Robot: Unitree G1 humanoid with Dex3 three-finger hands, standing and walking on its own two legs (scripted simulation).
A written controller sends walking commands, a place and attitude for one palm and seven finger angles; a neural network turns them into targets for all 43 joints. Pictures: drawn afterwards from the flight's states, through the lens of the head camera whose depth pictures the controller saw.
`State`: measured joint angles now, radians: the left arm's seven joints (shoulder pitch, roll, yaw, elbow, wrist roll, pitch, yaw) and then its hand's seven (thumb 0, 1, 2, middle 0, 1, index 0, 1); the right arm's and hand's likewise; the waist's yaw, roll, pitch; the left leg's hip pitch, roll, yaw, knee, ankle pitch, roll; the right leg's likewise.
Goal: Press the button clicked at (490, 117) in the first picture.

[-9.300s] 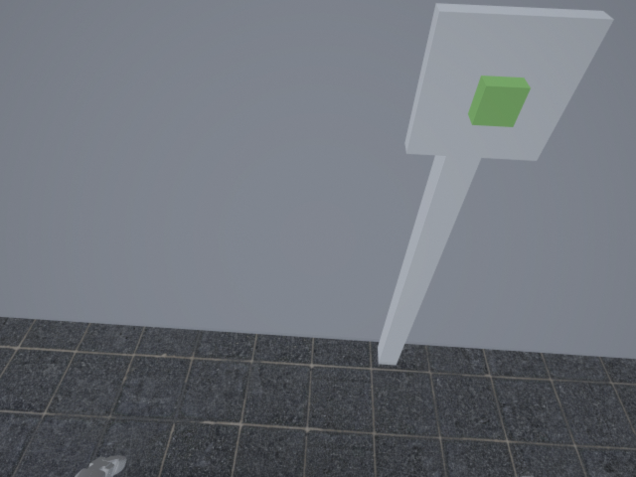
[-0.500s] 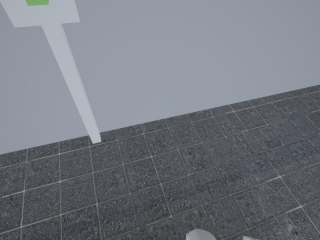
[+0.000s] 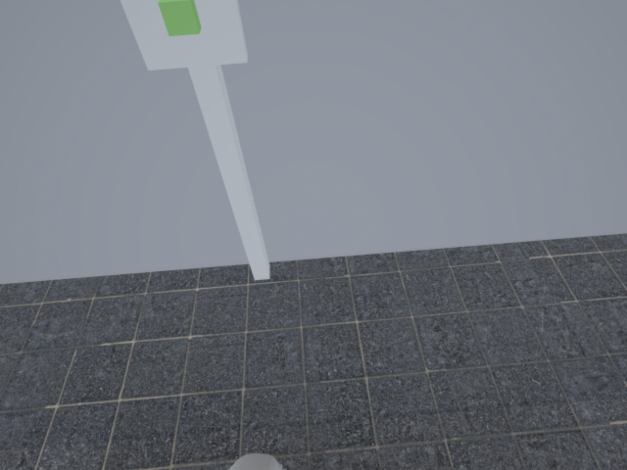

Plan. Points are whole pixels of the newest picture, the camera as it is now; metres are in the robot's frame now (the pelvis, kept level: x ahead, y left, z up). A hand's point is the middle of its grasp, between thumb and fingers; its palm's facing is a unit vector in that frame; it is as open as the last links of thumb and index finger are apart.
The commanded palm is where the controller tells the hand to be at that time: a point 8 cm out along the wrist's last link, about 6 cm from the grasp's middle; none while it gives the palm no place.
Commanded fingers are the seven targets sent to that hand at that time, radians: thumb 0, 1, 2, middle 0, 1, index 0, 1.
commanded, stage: take the last steps up to it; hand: left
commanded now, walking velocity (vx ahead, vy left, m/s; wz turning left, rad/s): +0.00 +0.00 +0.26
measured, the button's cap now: (180, 14) +0.83 +0.29 +0.20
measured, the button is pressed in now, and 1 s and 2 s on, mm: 0 0 0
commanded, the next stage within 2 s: come to a stop and stand still in 1.18 s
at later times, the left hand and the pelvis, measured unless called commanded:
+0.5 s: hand out of the picture +0.06 +0.23 -0.17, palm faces +0.10 -0.98 -0.16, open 7.3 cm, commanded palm none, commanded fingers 0.00 0.90 0.90 -0.20 -0.30 -0.20 -0.30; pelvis +0.05 +0.05 +0.00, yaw +3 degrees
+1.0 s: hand (220, 426) +0.21 +0.17 -0.17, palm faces +0.13 -0.97 -0.20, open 7.2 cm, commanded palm none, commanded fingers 0.00 0.90 0.90 -0.20 -0.30 -0.20 -0.30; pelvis +0.21 -0.01 +0.00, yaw +4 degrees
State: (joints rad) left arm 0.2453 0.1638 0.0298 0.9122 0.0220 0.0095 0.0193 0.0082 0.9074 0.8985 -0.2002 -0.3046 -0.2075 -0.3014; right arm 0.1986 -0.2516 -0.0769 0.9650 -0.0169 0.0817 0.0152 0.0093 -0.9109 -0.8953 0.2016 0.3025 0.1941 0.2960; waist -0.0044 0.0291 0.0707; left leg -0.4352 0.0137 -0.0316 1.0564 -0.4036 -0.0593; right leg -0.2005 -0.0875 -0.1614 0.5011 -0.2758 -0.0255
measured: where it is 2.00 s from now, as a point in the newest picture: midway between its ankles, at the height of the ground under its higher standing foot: (321, 440)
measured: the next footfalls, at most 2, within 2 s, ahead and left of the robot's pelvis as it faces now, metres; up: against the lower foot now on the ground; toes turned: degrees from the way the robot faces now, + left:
left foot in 0.18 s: +0.02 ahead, +0.14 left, +0.00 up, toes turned +6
right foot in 0.68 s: +0.25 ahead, -0.10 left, +0.00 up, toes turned -7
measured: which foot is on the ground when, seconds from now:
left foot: up 0.00-0.16, down 0.18-0.70, up 0.72-1.00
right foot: down 0.00-0.18, up 0.20-0.66, down 0.68-1.00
